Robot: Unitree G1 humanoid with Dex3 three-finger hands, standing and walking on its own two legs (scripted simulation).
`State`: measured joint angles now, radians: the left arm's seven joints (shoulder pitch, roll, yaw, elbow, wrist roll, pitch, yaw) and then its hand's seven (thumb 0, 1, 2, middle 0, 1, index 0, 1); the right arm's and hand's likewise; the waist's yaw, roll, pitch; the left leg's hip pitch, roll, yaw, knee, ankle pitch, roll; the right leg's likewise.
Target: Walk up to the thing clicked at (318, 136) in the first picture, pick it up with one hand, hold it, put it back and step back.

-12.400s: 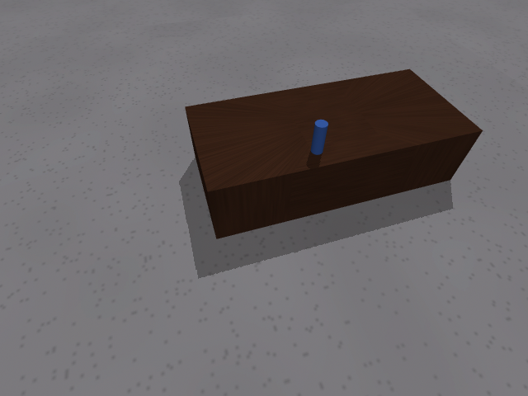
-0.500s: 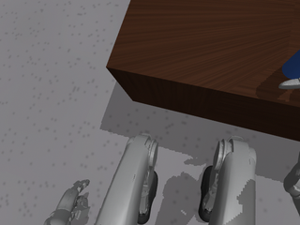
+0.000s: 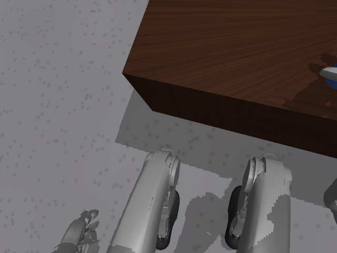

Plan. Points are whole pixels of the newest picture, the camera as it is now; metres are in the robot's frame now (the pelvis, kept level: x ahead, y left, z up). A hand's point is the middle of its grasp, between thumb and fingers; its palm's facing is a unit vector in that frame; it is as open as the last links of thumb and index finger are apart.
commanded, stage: close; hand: right
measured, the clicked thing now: out of the picture +0.49 -0.32 +0.00
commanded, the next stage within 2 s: settle in 0.28 s
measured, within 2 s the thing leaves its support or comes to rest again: leaves its support in 0.72 s
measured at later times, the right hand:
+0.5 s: hand out of the picture +0.49 -0.32 +0.01, palm faces +0.30 +0.95 +0.00, open 7.5 cm
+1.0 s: hand out of the picture +0.48 -0.34 +0.08, palm faces +0.36 +0.93 -0.03, open 7.4 cm
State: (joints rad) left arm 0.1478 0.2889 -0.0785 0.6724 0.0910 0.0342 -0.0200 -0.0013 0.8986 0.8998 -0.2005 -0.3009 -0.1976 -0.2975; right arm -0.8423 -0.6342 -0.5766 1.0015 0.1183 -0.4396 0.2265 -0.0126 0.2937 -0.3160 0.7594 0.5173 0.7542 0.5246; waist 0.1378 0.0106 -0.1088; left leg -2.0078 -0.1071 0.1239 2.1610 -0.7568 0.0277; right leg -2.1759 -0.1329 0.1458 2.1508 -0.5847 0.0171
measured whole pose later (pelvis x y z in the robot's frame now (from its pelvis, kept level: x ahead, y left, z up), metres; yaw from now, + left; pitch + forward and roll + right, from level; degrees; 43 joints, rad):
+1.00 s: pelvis +0.01 +0.00 +0.06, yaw -2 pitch +34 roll +7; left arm 0.15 0.26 -0.05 0.68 0.04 0.02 0.02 0.00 0.89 0.89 -0.21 -0.30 -0.20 -0.30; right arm -0.76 -0.61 -0.55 0.89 0.15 -0.35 0.19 0.02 0.07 -1.14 0.87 1.16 0.84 1.16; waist 0.12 -0.01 -0.16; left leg -1.85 -0.10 0.11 1.97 -0.74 0.03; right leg -2.01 -0.13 0.12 1.97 -0.58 0.02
